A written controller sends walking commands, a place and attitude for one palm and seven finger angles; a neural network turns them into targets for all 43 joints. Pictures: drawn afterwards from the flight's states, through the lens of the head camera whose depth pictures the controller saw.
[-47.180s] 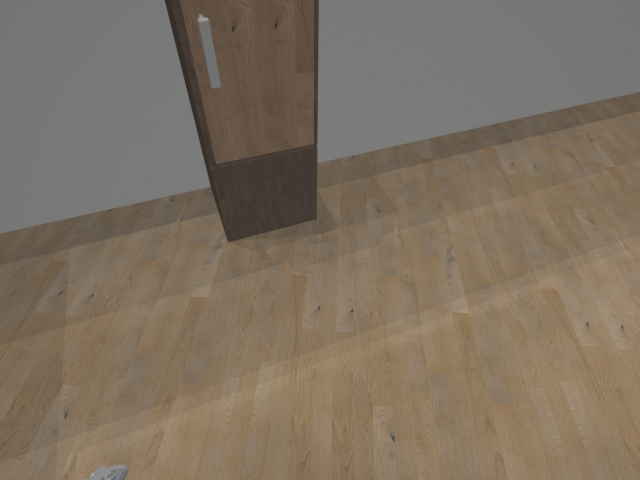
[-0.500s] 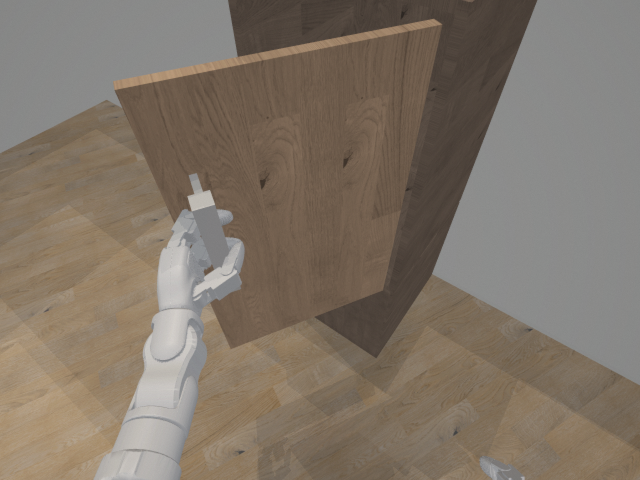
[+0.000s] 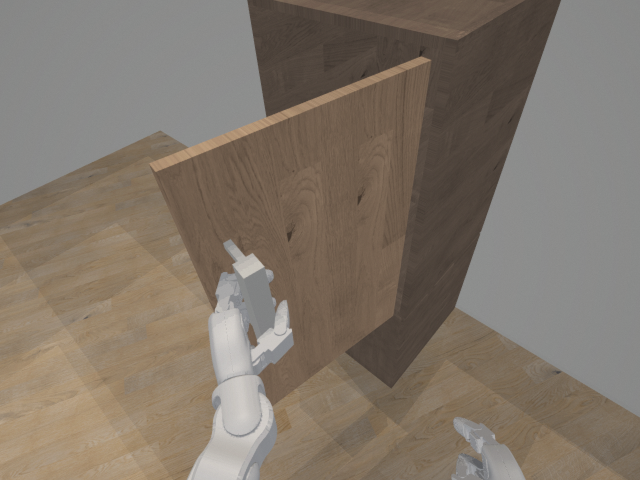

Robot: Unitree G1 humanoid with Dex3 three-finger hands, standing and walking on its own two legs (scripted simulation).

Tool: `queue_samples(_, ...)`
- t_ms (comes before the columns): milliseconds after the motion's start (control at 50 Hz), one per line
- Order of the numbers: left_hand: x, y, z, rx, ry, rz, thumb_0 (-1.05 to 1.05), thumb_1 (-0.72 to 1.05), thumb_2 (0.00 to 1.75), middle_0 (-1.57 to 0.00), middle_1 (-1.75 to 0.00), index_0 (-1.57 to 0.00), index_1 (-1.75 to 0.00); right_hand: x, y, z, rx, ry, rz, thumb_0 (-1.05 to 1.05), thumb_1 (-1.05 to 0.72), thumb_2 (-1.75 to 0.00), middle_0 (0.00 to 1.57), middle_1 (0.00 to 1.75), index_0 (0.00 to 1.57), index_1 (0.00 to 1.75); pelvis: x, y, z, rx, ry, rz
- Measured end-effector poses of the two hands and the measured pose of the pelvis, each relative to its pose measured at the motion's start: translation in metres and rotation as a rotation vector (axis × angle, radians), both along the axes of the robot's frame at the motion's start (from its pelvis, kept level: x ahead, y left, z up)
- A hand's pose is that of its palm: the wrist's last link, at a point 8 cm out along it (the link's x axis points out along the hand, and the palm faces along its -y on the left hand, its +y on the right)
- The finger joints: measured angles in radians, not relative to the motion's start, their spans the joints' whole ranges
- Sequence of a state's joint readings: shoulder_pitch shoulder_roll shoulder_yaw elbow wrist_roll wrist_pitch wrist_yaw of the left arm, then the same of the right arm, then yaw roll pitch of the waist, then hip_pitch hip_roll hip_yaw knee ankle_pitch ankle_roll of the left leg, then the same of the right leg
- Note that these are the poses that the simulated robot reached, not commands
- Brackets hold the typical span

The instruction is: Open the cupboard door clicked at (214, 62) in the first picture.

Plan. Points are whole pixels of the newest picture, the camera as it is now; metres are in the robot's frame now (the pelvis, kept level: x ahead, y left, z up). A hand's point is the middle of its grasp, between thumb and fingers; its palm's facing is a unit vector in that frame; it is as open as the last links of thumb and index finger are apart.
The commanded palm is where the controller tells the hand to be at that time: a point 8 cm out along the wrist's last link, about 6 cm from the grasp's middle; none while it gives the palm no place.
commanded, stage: pull the door open along its arc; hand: left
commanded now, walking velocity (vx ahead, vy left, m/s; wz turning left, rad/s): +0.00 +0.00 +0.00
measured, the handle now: (252, 300) +0.33 +0.10 +0.07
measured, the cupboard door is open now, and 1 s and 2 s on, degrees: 80 83 82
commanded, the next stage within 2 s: open thumb and fingers to let go in 0.14 s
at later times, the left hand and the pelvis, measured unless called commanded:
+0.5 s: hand (286, 336) +0.28 +0.05 +0.07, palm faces +0.34 -0.94 -0.03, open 7.7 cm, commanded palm +0.22 +0.09 +0.07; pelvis +0.00 -0.03 +0.00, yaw -1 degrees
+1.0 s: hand (274, 350) +0.26 +0.06 +0.07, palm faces +0.28 -0.96 -0.01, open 14.8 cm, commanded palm +0.22 +0.10 +0.07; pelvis -0.02 +0.00 -0.01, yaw -1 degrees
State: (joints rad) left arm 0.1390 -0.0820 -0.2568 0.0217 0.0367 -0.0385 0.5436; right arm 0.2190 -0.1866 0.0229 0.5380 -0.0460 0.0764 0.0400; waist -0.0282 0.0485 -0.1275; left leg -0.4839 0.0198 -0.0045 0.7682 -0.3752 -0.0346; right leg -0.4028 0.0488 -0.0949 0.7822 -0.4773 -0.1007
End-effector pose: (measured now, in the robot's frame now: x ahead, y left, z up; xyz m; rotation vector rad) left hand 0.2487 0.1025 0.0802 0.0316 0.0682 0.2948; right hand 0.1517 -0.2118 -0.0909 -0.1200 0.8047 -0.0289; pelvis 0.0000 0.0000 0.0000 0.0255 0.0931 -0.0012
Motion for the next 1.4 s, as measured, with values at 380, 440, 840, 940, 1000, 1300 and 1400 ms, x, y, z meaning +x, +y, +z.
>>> queue_samples(380,-0.012,-0.014,-0.004,-0.004,-0.008,0.035,0.0,0.53,0.74,-0.32,-1.29,-0.35,-1.31,0.022,-0.031,-0.007,-0.02,-0.046,0.011,0.01,-0.9,-0.9,0.2,0.3,0.2,0.3,0.002,-0.023,-0.003,0.027,0.011,-0.02)
queue_samples(440,-0.009,-0.011,-0.005,-0.006,-0.014,0.054,0.0,0.48,0.73,-0.34,-1.3,-0.37,-1.31,0.025,-0.03,-0.008,-0.017,-0.037,0.016,0.01,-0.9,-0.9,0.2,0.3,0.2,0.3,0.001,-0.025,-0.004,0.033,0.023,-0.019)
queue_samples(840,-0.025,0.003,-0.005,-0.017,-0.049,0.045,0.0,-0.39,0.35,-0.29,-1.12,-0.3,-1.12,0.003,-0.026,-0.011,-0.043,-0.019,-0.013,0.01,-0.9,-0.9,0.2,0.3,0.2,0.3,-0.008,-0.012,-0.007,0.019,0.018,-0.014)
queue_samples(940,-0.024,0.005,-0.005,-0.013,-0.047,0.018,-0.01,-0.46,0.32,-0.26,-0.94,-0.27,-0.94,-0.005,-0.017,-0.008,-0.048,-0.027,-0.021,0.01,-0.9,-0.9,0.2,0.3,0.2,0.3,-0.015,-0.003,-0.007,0.008,0.011,-0.016)
queue_samples(1000,-0.025,0.005,-0.005,-0.013,-0.048,-0.008,-0.01,-0.48,0.31,-0.25,-0.82,-0.27,-0.81,-0.009,-0.009,-0.005,-0.048,-0.036,-0.025,0.01,-0.9,-0.9,0.2,0.3,0.2,0.3,-0.019,0.004,-0.007,0.002,0.004,-0.018)
queue_samples(1300,-0.025,0.018,-0.006,0.005,-0.1,-0.384,-0.01,-0.49,0.3,-0.19,-0.37,-0.15,-0.34,-0.032,0.036,0.002,-0.038,-0.056,-0.024,0.01,-0.9,-0.9,0.2,0.3,0.2,0.3,-0.037,0.043,-0.01,-0.026,-0.017,-0.042)
queue_samples(1400,-0.029,0.023,-0.006,-0.076,-0.104,-0.467,-0.01,-0.5,0.3,-0.14,-0.32,-0.12,-0.3,-0.043,0.047,0.001,-0.031,-0.061,-0.053,0.01,-0.9,-0.9,0.2,0.3,0.2,0.3,-0.039,0.059,-0.01,-0.038,-0.023,-0.053)
